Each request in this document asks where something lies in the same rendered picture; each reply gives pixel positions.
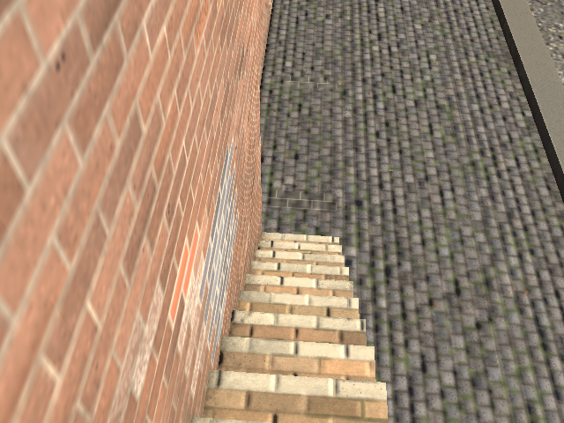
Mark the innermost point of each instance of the stairs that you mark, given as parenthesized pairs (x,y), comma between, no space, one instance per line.
(297,349)

